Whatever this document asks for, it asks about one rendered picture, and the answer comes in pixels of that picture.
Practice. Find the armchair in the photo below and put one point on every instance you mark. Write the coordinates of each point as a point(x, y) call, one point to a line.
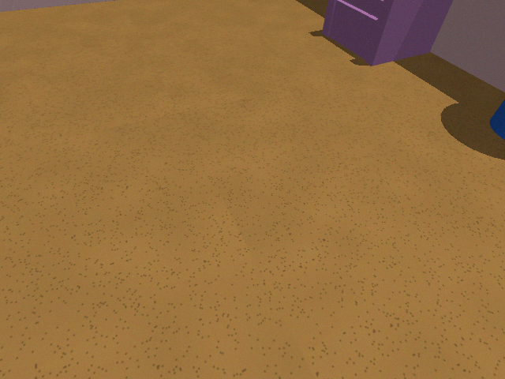
point(381, 31)

